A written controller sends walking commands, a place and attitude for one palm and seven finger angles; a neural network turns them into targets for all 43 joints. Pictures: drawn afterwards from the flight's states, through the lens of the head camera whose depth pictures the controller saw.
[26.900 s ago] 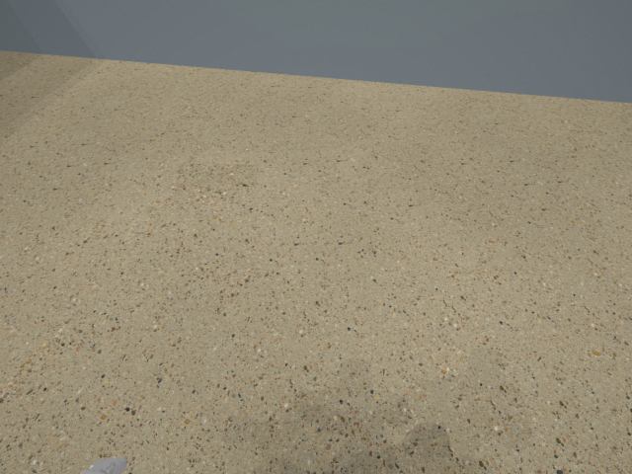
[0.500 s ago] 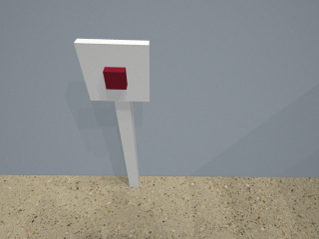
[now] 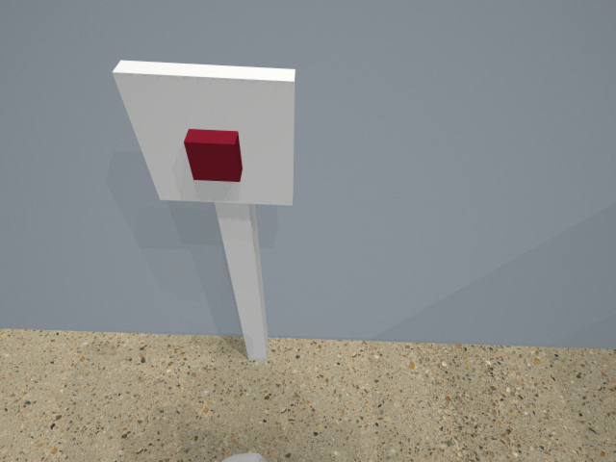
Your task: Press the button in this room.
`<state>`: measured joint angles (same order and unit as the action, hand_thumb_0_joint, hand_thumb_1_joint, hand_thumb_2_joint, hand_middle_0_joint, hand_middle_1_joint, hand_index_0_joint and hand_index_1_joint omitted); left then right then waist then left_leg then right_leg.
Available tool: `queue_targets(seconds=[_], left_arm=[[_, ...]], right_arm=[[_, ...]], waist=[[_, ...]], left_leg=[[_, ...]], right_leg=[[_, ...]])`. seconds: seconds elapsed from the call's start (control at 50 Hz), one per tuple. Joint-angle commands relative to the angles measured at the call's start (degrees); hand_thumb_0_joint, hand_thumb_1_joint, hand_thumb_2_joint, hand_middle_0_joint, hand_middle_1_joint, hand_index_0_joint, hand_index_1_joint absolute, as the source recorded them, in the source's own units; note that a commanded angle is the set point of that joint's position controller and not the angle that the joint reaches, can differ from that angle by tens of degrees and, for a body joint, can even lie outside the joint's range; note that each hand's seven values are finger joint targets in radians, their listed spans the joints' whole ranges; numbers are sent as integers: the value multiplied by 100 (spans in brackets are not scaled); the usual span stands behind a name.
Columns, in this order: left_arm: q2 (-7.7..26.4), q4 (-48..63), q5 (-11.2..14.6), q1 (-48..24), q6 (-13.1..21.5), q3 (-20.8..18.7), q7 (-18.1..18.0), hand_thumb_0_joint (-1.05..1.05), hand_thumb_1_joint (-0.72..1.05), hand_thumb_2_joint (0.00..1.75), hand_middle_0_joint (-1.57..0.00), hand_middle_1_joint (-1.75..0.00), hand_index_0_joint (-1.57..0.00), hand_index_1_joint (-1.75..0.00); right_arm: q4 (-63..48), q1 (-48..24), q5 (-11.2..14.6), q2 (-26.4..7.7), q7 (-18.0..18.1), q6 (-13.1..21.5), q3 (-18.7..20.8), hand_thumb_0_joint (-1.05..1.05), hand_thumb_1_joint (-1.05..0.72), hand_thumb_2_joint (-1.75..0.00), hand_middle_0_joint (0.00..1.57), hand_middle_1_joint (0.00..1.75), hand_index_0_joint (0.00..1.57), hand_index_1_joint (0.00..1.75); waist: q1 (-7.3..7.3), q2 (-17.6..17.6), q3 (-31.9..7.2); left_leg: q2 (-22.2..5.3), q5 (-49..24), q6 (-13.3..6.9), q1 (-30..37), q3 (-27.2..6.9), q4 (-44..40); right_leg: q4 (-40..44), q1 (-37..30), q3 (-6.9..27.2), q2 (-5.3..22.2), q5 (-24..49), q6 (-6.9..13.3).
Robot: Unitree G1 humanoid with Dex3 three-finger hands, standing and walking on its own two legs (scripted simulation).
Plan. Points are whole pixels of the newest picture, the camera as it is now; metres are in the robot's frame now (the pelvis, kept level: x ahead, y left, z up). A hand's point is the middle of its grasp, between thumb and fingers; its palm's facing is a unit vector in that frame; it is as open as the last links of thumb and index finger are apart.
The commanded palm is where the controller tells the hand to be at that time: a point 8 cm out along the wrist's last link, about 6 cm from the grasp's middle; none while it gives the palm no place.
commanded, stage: come to a stop and stand still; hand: left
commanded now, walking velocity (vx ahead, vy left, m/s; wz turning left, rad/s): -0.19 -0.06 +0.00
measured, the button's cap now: (215, 154) +0.47 +0.18 +0.14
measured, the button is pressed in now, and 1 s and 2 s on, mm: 0 0 0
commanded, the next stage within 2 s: look again from close up in 1.00 s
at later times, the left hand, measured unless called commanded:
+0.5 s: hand out of the picture +0.01 +0.15 -0.16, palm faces +0.03 -0.98 -0.20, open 7.3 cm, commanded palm none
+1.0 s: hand out of the picture -0.05 +0.17 -0.15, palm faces +0.06 -0.97 -0.22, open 7.4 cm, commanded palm none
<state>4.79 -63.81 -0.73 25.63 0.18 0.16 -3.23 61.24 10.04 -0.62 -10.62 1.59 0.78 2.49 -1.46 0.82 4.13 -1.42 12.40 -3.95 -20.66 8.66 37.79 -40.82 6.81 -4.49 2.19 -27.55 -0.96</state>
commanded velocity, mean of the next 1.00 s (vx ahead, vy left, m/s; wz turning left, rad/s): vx -0.01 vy -0.01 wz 0.00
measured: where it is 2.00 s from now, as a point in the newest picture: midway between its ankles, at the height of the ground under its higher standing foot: outside the picture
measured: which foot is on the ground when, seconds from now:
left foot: down 0.00-1.00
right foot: up 0.00-0.28, down 0.30-1.00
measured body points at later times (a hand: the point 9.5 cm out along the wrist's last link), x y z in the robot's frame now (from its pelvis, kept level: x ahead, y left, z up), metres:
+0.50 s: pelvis -0.04 -0.03 +0.01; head -0.05 -0.02 +0.46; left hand +0.01 +0.20 -0.14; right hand -0.02 -0.27 -0.14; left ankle +0.02 +0.08 -0.72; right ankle -0.02 -0.16 -0.72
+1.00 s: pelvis -0.04 -0.01 +0.01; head -0.05 -0.03 +0.46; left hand -0.05 +0.22 -0.14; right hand -0.04 -0.22 -0.16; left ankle +0.02 +0.08 -0.72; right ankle -0.02 -0.15 -0.72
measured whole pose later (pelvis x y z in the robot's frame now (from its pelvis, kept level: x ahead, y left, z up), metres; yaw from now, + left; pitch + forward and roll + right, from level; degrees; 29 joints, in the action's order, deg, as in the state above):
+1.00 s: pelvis -0.04 -0.01 +0.01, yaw +2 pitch -1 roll +0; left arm 7.8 -60.4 -1.0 20.2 0.5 0.2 -2.1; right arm 60.9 18.8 -1.7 -8.5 0.4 -1.2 0.3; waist 0.3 -2.9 -1.3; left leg 1.6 11.1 -3.0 -18.5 3.0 30.5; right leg -31.7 15.4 0.5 2.2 -15.8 -0.9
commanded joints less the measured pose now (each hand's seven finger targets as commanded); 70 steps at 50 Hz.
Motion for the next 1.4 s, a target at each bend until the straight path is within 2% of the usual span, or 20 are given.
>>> queue_targets(seconds=[0.0,0.08,0.14,0.22,0.24,0.26,0.28,0.3,0.34,0.38,0.48,0.58,0.6,0.62,0.66,0.76,0.82,0.96,1.18,1.38], left_arm=[[752,495,0,-108,-48,-224,-43,0,90,90,-20,-30,-20,-30],[501,480,-61,-30,-250,-210,43,0,90,90,-20,-30,-20,-30],[500,617,-93,-71,-302,-241,92,0,90,90,-20,-30,-20,-30],[609,650,-110,51,-176,-241,98,0,90,90,-20,-30,-20,-30],[765,680,-130,14,-129,-250,90,0,90,90,-20,-30,-20,-30],[1042,802,-150,-219,-76,-243,69,0,90,90,-20,-30,-20,-30],[1333,972,-136,-608,-60,-260,62,0,90,90,-20,-30,-20,-30],[1473,1092,-100,-928,-41,-306,62,0,90,90,-20,-30,-20,-30],[1360,1160,-78,-1315,-25,-314,57,0,90,90,-20,-30,-20,-30],[1248,1082,-51,-1300,-1,-274,89,0,90,90,-20,-30,-20,-30],[989,651,-18,-623,-7,-212,126,0,90,90,-20,-30,-20,-30],[905,389,-15,-432,20,-153,127,0,90,90,-20,-30,-20,-30],[1087,317,-83,-124,96,-80,-94,0,90,90,-20,-30,-20,-30],[1457,594,-60,-661,153,-128,-11,0,90,90,-20,-30,-20,-30],[1453,826,-34,-1004,126,-184,44,0,90,90,-20,-30,-20,-30],[840,630,-58,-377,-11,-143,103,0,90,90,-20,-30,-20,-30],[698,438,-62,-79,47,-103,137,0,90,90,-20,-30,-20,-30],[847,514,-53,-304,129,-77,117,0,90,90,-20,-30,-20,-30],[868,322,-41,-233,187,-48,130,0,90,90,-20,-30,-20,-30],[924,214,-31,-379,180,-40,112,0,90,90,-20,-30,-20,-30]], right_arm=[[-137,843,52,-817,163,66,111,0,-90,-90,20,30,20,30],[-457,158,-25,-770,113,-43,141,0,-90,-90,20,30,20,30],[-603,-70,-59,-798,40,-105,193,0,-90,-90,20,30,20,30],[-651,-138,-68,-714,-66,-189,224,0,-90,-90,20,30,20,30],[-660,-82,-40,-571,-95,-217,207,0,-90,-90,20,30,20,30],[-718,27,15,-279,-122,-261,158,0,-90,-90,20,30,20,30],[-738,152,12,-104,-167,-310,112,0,-90,-90,20,30,20,30],[-688,163,-22,-138,-170,-335,131,0,-90,-90,20,30,20,30],[-553,468,-42,-126,-153,-307,144,0,-90,-90,20,30,20,30],[-391,740,-25,-136,-139,-218,80,0,-90,-90,20,30,20,30],[-209,566,-29,-425,-93,-30,-15,0,-90,-90,20,30,20,30],[13,850,-15,-366,-67,-44,-35,0,-90,-90,20,30,20,30],[-448,180,-8,-503,-76,46,-80,0,-90,-90,20,30,20,30],[-475,873,-23,-201,-142,-56,-111,0,-90,-90,20,30,20,30],[-373,1454,-72,-197,-187,-124,-78,0,-90,-90,20,30,20,30],[-617,1152,-85,-624,-99,-47,-30,0,-90,-90,20,30,20,30],[-605,872,-64,-527,-77,-15,-54,0,-90,-90,20,30,20,30],[-373,1081,-45,-353,-100,-22,-87,0,-90,-90,20,30,20,30],[-195,838,-12,-471,-64,120,-125,0,-90,-90,20,30,20,30],[-16,757,9,-436,-26,140,-161,0,-90,-90,20,30,20,30]], waist=[[350,-1035,-409],[94,-509,-603],[48,-775,-626],[-91,-473,-352],[-71,-45,-110],[62,631,92],[247,874,137],[242,1088,72],[361,1222,93],[431,719,2],[-1,-696,-103],[40,-225,-57],[-188,-166,434],[362,-10,-168],[579,-99,-297],[135,-864,171],[-41,-333,77],[219,242,290],[172,-215,-69],[146,-25,-206]], left_leg=[[-2129,-5162,-1140,1284,-1819,-1542],[-1832,-3081,-863,788,-1463,-1755],[-1681,-1146,-715,286,-1391,-2097],[-1208,1079,-239,-357,-1242,-1960],[-810,1379,42,-511,-996,-1622],[-324,1468,306,-454,-718,-1070],[-96,1109,423,78,-514,-604],[-79,823,433,490,-512,-55],[-110,550,399,618,-623,216],[-204,149,389,860,-682,-557],[-626,636,218,32,-1531,-2143],[-529,873,261,164,-1399,-2231],[-330,384,523,51,-745,-743],[-115,863,485,469,-729,-485],[-50,726,396,749,-665,-203],[-764,2804,-67,-898,-2193,-2445],[-597,2400,-62,-867,-1872,-2283],[-340,1464,113,101,-1488,-1842],[-438,607,118,537,-1432,-1929],[-428,-479,151,853,-1217,-1656]], right_leg=[[-1943,1379,658,188,-689,-22],[-1358,1197,412,173,-108,-52],[-1015,979,250,134,214,-12],[852,185,-30,29,1032,37],[1603,227,215,140,1090,105],[2362,885,1213,782,279,392],[2972,1692,1718,1362,-499,657],[3189,2176,1834,1396,-741,767],[2976,2150,1393,1120,-197,744],[2493,1914,993,809,303,573],[1894,452,554,269,1262,158],[2155,420,559,324,1112,173],[2204,868,788,643,1993,270],[2560,1395,1134,992,-441,519],[2305,2050,914,856,-997,607],[783,999,58,-162,-21,268],[1100,617,327,-36,397,296],[1904,1581,1004,192,-211,352],[1823,1049,946,210,1115,317],[1877,692,909,287,1789,268]])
